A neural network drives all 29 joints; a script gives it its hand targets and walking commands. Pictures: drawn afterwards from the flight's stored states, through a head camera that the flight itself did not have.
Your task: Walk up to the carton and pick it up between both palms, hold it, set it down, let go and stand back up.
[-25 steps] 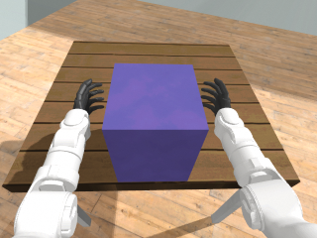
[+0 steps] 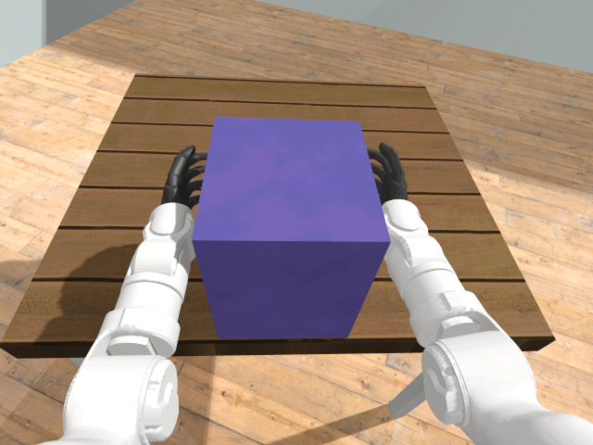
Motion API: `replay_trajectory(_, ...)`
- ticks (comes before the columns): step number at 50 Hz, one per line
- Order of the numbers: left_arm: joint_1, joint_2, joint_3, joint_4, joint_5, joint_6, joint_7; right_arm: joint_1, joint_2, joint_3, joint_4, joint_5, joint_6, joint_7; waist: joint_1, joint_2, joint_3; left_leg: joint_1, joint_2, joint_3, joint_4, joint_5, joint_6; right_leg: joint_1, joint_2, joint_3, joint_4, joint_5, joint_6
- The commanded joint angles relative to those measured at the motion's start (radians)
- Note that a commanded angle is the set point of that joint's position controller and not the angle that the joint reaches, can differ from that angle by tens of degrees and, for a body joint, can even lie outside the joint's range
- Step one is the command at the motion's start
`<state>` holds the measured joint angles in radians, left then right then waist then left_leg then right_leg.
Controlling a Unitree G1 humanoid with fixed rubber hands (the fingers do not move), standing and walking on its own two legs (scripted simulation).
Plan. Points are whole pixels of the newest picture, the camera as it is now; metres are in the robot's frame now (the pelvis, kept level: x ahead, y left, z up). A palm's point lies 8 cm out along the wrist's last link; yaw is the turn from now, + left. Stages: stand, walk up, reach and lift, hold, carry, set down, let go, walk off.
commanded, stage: reach and lift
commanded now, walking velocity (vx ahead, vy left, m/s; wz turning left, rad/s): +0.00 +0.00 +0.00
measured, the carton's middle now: (286, 234) +0.41 +0.02 +0.06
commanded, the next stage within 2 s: none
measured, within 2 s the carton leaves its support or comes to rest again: leaves its support in 1.34 s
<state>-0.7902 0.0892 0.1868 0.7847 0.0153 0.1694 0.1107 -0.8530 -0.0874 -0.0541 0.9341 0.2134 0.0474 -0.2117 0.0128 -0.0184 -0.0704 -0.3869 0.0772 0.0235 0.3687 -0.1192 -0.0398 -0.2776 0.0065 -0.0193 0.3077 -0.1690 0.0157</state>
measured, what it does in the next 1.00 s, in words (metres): stands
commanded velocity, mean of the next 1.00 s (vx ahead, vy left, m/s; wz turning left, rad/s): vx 0.00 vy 0.00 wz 0.00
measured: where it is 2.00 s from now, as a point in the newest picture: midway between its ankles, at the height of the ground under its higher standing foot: outside the picture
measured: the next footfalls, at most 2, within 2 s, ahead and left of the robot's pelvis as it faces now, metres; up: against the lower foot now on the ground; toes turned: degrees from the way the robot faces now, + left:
none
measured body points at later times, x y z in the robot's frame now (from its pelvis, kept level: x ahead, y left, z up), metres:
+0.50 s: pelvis +0.01 +0.00 +0.00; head +0.03 +0.03 +0.45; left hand +0.43 +0.17 +0.10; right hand +0.44 -0.13 +0.12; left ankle +0.03 +0.14 -0.75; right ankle -0.02 -0.13 -0.75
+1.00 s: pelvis +0.02 +0.00 +0.01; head +0.02 +0.03 +0.45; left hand +0.42 +0.17 +0.11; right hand +0.43 -0.13 +0.11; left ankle +0.03 +0.14 -0.75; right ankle -0.02 -0.13 -0.75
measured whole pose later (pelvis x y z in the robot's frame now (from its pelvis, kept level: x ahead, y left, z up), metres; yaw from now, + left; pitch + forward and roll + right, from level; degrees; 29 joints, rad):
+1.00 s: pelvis +0.02 +0.00 +0.01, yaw +0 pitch -1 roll +0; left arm -0.67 -0.06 0.42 0.65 0.34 0.13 -0.02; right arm -0.71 0.08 -0.39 0.86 -0.21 -0.09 -0.08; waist 0.00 -0.06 0.02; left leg -0.13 0.05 0.04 0.27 -0.12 -0.03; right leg -0.04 -0.02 -0.02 0.24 -0.19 0.03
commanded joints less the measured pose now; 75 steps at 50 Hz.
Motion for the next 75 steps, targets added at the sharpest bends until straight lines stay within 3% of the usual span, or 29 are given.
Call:
replay_trajectory(1,-0.469,0.013,-0.021,-0.198,0.012,-0.051,-0.014,-0.423,-0.052,0.002,-0.198,-0.015,-0.043,0.008,0.000,0.050,-0.592,0.468,-0.067,0.031,0.062,0.369,-0.017,0.044,0.046,-0.045,-0.016,0.288,0.042)
replay_trajectory(3,-0.465,-0.001,-0.018,-0.225,0.027,-0.059,-0.018,-0.411,-0.031,-0.007,-0.215,-0.024,-0.051,0.005,-0.013,0.056,-0.618,0.462,-0.073,0.032,0.064,0.372,-0.017,0.068,0.040,-0.040,-0.009,0.324,0.046)
replay_trajectory(11,-0.470,-0.050,0.011,-0.194,0.081,-0.085,-0.034,-0.407,0.019,-0.043,-0.204,-0.096,-0.067,0.023,-0.002,0.043,-0.581,0.462,-0.075,0.043,0.047,0.347,-0.010,0.088,0.035,-0.051,-0.004,0.311,0.047)
replay_trajectory(15,-0.472,-0.094,0.037,-0.165,0.120,-0.117,-0.062,-0.401,0.074,-0.070,-0.179,-0.150,-0.081,0.056,0.005,0.020,-0.552,0.456,-0.076,0.055,0.024,0.325,-0.001,0.116,0.027,-0.057,-0.013,0.290,0.050)
replay_trajectory(19,-0.499,-0.305,0.030,-0.137,0.221,-0.129,-0.141,-0.416,0.328,-0.101,-0.150,-0.279,-0.108,0.137,0.004,0.019,-0.527,0.472,-0.089,0.079,-0.007,0.322,0.003,0.196,0.015,-0.068,-0.016,0.308,0.048)
replay_trajectory(21,-0.486,-0.553,-0.007,-0.101,0.303,-0.130,-0.228,-0.405,0.600,-0.100,-0.133,-0.412,-0.131,0.221,-0.008,0.008,-0.501,0.498,-0.092,0.102,-0.030,0.339,0.004,0.247,0.007,-0.081,-0.014,0.358,0.049)
replay_trajectory(24,-0.420,-0.583,-0.014,-0.082,0.331,-0.123,-0.260,-0.360,0.636,-0.099,-0.148,-0.489,-0.169,0.264,-0.011,0.005,-0.450,0.492,-0.092,0.119,-0.039,0.368,0.002,0.305,0.014,-0.092,0.002,0.458,0.055)
replay_trajectory(26,-0.366,-0.589,-0.016,-0.088,0.337,-0.112,-0.263,-0.343,0.631,-0.078,-0.153,-0.490,-0.182,0.273,0.004,0.009,-0.394,0.472,-0.091,0.124,-0.044,0.375,0.003,0.323,0.020,-0.094,0.008,0.495,0.056)
replay_trajectory(29,-0.329,-0.607,-0.034,-0.110,0.334,-0.087,-0.260,-0.333,0.620,-0.064,-0.134,-0.468,-0.191,0.278,0.008,0.028,-0.318,0.482,-0.083,0.121,-0.041,0.391,-0.006,0.292,0.037,-0.107,-0.006,0.455,0.044)
replay_trajectory(33,-0.320,-0.620,-0.090,-0.150,0.308,-0.065,-0.249,-0.329,0.608,-0.046,-0.125,-0.443,-0.194,0.278,-0.006,0.050,-0.335,0.521,-0.074,0.114,-0.029,0.395,-0.014,0.248,0.039,-0.122,-0.027,0.393,0.034)
replay_trajectory(36,-0.300,-0.621,-0.092,-0.168,0.313,-0.045,-0.249,-0.315,0.598,-0.035,-0.131,-0.427,-0.186,0.280,0.000,0.063,-0.312,0.530,-0.075,0.116,-0.033,0.383,-0.014,0.240,0.036,-0.124,-0.035,0.378,0.037)
replay_trajectory(40,-0.321,-0.623,-0.089,-0.159,0.307,-0.040,-0.258,-0.341,0.611,-0.042,-0.152,-0.437,-0.186,0.271,-0.011,0.031,-0.344,0.511,-0.079,0.117,-0.044,0.337,-0.003,0.267,0.027,-0.120,-0.041,0.386,0.046)
replay_trajectory(41,-0.327,-0.634,-0.109,-0.174,0.302,-0.045,-0.257,-0.348,0.606,-0.040,-0.158,-0.434,-0.191,0.269,-0.018,0.047,-0.372,0.518,-0.081,0.112,-0.042,0.342,-0.005,0.267,0.028,-0.122,-0.034,0.403,0.048)
replay_trajectory(45,-0.352,-0.615,-0.091,-0.158,0.302,-0.059,-0.268,-0.334,0.636,-0.040,-0.149,-0.451,-0.189,0.259,-0.021,0.013,-0.358,0.483,-0.088,0.119,-0.057,0.304,0.006,0.313,0.017,-0.109,-0.024,0.443,0.062)
replay_trajectory(48,-0.346,-0.610,-0.072,-0.149,0.307,-0.061,-0.271,-0.344,0.644,-0.031,-0.169,-0.448,-0.192,0.258,-0.004,0.004,-0.361,0.463,-0.092,0.121,-0.068,0.285,0.014,0.331,0.013,-0.102,-0.023,0.445,0.066)
replay_trajectory(53,-0.353,-0.609,-0.062,-0.146,0.307,-0.068,-0.270,-0.349,0.650,-0.037,-0.154,-0.450,-0.198,0.253,-0.003,-0.003,-0.348,0.460,-0.090,0.125,-0.071,0.297,0.012,0.334,0.018,-0.100,-0.024,0.436,0.065)
replay_trajectory(56,-0.358,-0.617,-0.081,-0.157,0.303,-0.073,-0.263,-0.348,0.643,-0.036,-0.149,-0.444,-0.211,0.252,-0.008,0.025,-0.376,0.485,-0.086,0.121,-0.060,0.340,0.005,0.316,0.022,-0.105,-0.023,0.442,0.056)
replay_trajectory(66,-0.481,-0.666,-0.137,-0.193,0.294,-0.168,-0.234,-0.448,0.665,0.002,-0.154,-0.438,-0.338,0.242,-0.025,0.026,-0.504,0.520,-0.083,0.101,-0.012,0.433,-0.013,0.314,0.021,-0.111,-0.009,0.518,0.051)
replay_trajectory(73,-0.565,-0.662,-0.099,-0.107,0.326,-0.221,-0.225,-0.508,0.650,-0.055,-0.087,-0.479,-0.413,0.235,-0.035,-0.005,-0.465,0.480,-0.072,0.111,-0.044,0.277,0.004,0.288,0.011,-0.114,-0.036,0.376,0.051)
replay_trajectory(75,-0.572,-0.654,-0.076,-0.080,0.338,-0.224,-0.224,-0.518,0.649,-0.071,-0.065,-0.486,-0.416,0.234,-0.019,-0.008,-0.431,0.466,-0.073,0.120,-0.057,0.214,0.018,0.279,0.004,-0.111,-0.049,0.312,0.052)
